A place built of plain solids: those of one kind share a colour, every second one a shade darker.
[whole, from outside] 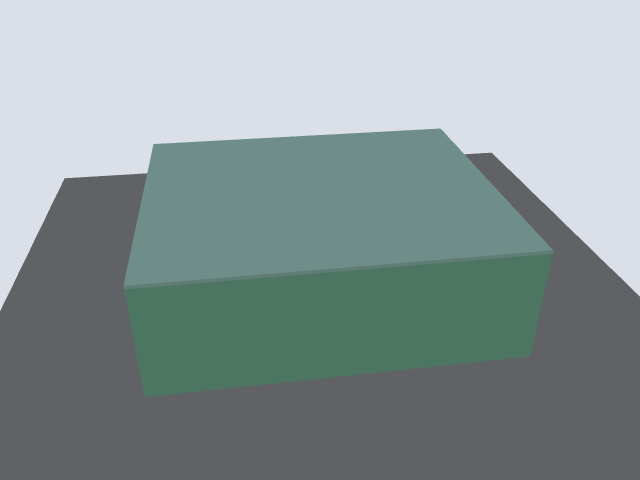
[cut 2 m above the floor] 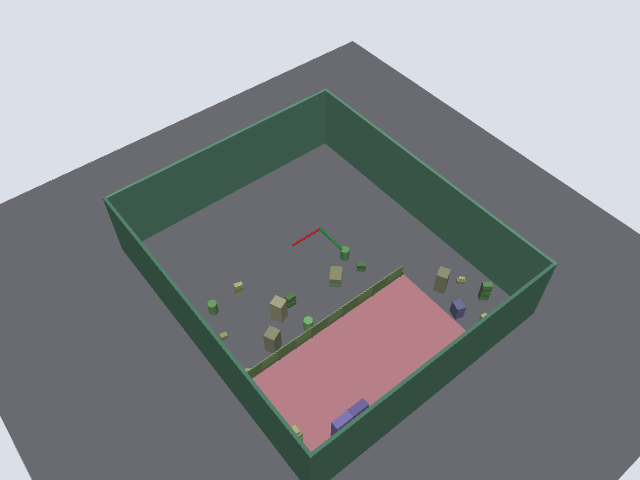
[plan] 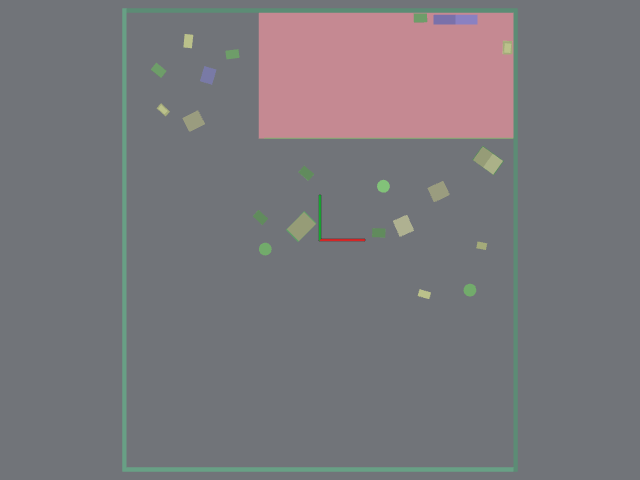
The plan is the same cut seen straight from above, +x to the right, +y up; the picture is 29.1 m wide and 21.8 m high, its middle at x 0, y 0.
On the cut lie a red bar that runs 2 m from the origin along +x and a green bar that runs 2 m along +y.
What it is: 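A closed shop hall without a stair; its walked floor is a deck 3.10 m over the shop floor, a bar in plan, with 2 straight fronts toward the void, each bare or guarded by itself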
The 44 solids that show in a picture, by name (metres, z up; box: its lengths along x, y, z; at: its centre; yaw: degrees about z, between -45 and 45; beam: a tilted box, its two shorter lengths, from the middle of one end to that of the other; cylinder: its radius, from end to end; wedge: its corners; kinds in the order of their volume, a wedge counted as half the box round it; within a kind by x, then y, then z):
{
 "floor_1": {"box": [11.59, 5.75, 3.15], "at": [3.01, 7.47, 1.53]},
 "wall_1": {"box": [0.2, 21.04, 6.77], "at": [-8.89, 0.0, 3.34]},
 "wall_2": {"box": [17.57, 0.2, 6.77], "at": [0.0, -10.42, 3.34]},
 "wall_3": {"box": [17.57, 0.2, 6.77], "at": [0.0, 10.42, 3.34]},
 "wall_4": {"box": [0.2, 21.04, 6.77], "at": [8.89, 0.0, 3.34]},
 "roof_1": {"box": [17.97, 21.04, 0.2], "at": [0.0, 0.0, 6.82]},
 "cage_trolley_1": {"box": [0.8, 0.72, 1.71], "at": [-5.73, 5.4, 0.81], "yaw": 27.2},
 "cage_trolley_2": {"box": [0.72, 0.8, 1.71], "at": [3.79, 0.65, 0.81], "yaw": 23.8},
 "cage_trolley_3": {"box": [0.8, 0.72, 1.71], "at": [5.39, 2.2, 0.81], "yaw": 25.1},
 "shelving_1": {"box": [1.0, 0.45, 2.1], "at": [5.66, 10.01, 4.15]},
 "shelving_2": {"box": [1.0, 0.45, 2.1], "at": [6.66, 10.01, 4.15]},
 "load_1": {"box": [0.78, 1.11, 0.55], "at": [-0.84, 0.61, 0.42], "yaw": -44.6},
 "load_2": {"box": [1.14, 0.77, 0.6], "at": [7.63, 3.61, 0.44], "yaw": -35.8},
 "load_3": {"box": [0.57, 0.77, 0.6], "at": [7.86, 3.45, 1.04], "yaw": -35.7},
 "drum_1": {"cylinder": 0.29, "from": [-2.49, -0.41, 0.0], "to": [-2.49, -0.41, 0.88]},
 "drum_2": {"cylinder": 0.29, "from": [2.88, 2.44, 0.0], "to": [2.88, 2.44, 0.88]},
 "drum_3": {"cylinder": 0.29, "from": [6.81, -2.28, 0.0], "to": [6.81, -2.28, 0.88]},
 "bin_1": {"box": [0.58, 0.72, 1.11], "at": [-5.08, 7.47, 0.51], "yaw": -16.8},
 "crate_1": {"box": [0.6, 0.4, 0.3], "at": [-7.32, 7.71, 1.35], "yaw": -39.2},
 "crate_2": {"box": [0.6, 0.4, 0.3], "at": [-3.98, 8.43, 0.45], "yaw": 7.2},
 "crate_3": {"box": [0.6, 0.4, 0.3], "at": [-2.7, 1.02, 0.45], "yaw": -41.8},
 "crate_4": {"box": [0.6, 0.4, 0.2], "at": [-0.62, 3.04, 0.3], "yaw": -39.0},
 "crate_5": {"box": [0.6, 0.4, 0.3], "at": [2.67, 0.32, 0.75], "yaw": -1.1},
 "crate_6": {"box": [0.6, 0.4, 0.3], "at": [4.56, 10.09, 3.55], "yaw": -0.2},
 "carton_1": {"box": [0.39, 0.22, 0.18], "at": [-7.14, 5.92, 0.35], "yaw": -43.9},
 "carton_2": {"box": [0.56, 0.31, 0.31], "at": [-7.12, 5.91, 0.11], "yaw": -43.3},
 "carton_3": {"box": [0.39, 0.62, 0.3], "at": [-5.98, 9.03, 0.45], "yaw": -6.4},
 "carton_4": {"box": [0.54, 0.31, 0.31], "at": [4.74, -2.45, 0.79], "yaw": -15.9},
 "carton_5": {"box": [0.45, 0.32, 0.37], "at": [7.35, -0.26, 0.13], "yaw": -11.1},
 "carton_6": {"box": [0.29, 0.42, 0.23], "at": [8.52, 8.72, 4.19], "yaw": -4.4},
 "carton_7": {"box": [0.42, 0.61, 0.33], "at": [8.52, 8.73, 3.92], "yaw": 2.3},
 "pallet_1": {"box": [1.2, 0.8, 0.19], "at": [7.64, 3.61, 0.05], "yaw": -35.9},
 "guard_rail_1": {"box": [1.08, 0.012, 0.66], "at": [-1.93, 4.62, 3.75]},
 "guard_rail_2": {"box": [1.08, 0.012, 0.66], "at": [-0.81, 4.62, 3.75]},
 "guard_rail_3": {"box": [1.08, 0.012, 0.66], "at": [0.32, 4.62, 3.75]},
 "guard_rail_4": {"box": [1.08, 0.012, 0.66], "at": [1.44, 4.62, 3.75]},
 "guard_rail_5": {"box": [1.08, 0.012, 0.66], "at": [2.57, 4.62, 3.75]},
 "guard_rail_6": {"box": [11.56, 0.012, 0.32], "at": [3.01, 4.6, 3.26]},
 "guard_rail_7": {"box": [11.31, 0.05, 0.04], "at": [3.13, 4.62, 4.15]},
 "guard_rail_8": {"box": [1.08, 0.012, 0.66], "at": [3.69, 4.62, 3.75]},
 "guard_rail_9": {"box": [1.08, 0.012, 0.66], "at": [4.82, 4.62, 3.75]},
 "guard_rail_10": {"box": [1.08, 0.012, 0.66], "at": [5.94, 4.62, 3.75]},
 "guard_rail_11": {"box": [1.08, 0.012, 0.66], "at": [7.07, 4.62, 3.75]},
 "guard_rail_12": {"box": [1.08, 0.012, 0.66], "at": [8.19, 4.62, 3.75]}
}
